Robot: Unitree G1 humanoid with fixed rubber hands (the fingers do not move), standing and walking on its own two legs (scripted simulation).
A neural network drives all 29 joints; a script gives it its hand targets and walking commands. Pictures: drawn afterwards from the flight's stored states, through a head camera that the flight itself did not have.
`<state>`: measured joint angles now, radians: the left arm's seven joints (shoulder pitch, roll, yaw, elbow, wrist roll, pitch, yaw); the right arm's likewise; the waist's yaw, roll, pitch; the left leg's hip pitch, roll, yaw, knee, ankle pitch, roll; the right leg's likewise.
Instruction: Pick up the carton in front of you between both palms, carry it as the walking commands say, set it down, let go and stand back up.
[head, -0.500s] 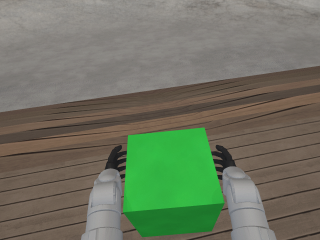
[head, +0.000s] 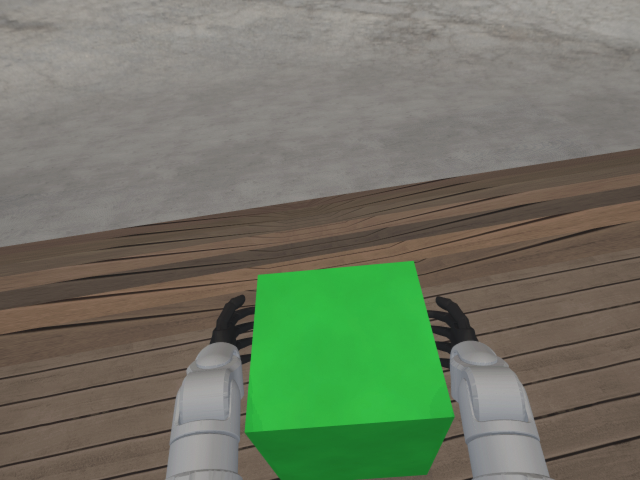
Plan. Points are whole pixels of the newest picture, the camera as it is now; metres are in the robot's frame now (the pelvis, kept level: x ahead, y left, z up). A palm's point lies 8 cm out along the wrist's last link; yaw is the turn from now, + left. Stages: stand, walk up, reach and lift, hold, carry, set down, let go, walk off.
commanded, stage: hold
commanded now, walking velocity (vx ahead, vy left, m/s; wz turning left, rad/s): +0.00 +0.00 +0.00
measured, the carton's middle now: (345, 378) +0.29 +0.00 -0.03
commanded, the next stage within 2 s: carry in 1.24 s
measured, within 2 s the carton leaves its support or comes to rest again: neither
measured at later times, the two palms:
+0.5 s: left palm (219, 360) +0.27 +0.15 +0.06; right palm (462, 352) +0.27 -0.15 +0.05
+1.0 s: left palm (218, 364) +0.28 +0.16 +0.05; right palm (456, 355) +0.27 -0.14 +0.04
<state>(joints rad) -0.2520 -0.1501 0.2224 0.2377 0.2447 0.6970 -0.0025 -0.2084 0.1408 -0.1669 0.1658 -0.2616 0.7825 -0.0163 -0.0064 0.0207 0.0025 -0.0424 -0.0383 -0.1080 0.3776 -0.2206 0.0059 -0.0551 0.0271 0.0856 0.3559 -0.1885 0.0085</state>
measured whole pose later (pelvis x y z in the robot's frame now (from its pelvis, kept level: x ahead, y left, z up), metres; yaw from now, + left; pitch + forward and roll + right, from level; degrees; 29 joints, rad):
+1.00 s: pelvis +0.00 +0.00 +0.00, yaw +0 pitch -6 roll +0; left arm -0.18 -0.14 0.19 0.15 0.24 0.73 -0.01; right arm -0.16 0.13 -0.11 0.11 -0.25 0.81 -0.03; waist 0.01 0.02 0.01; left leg -0.03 -0.03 -0.11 0.34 -0.20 0.00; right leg -0.04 0.03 0.08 0.31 -0.17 0.01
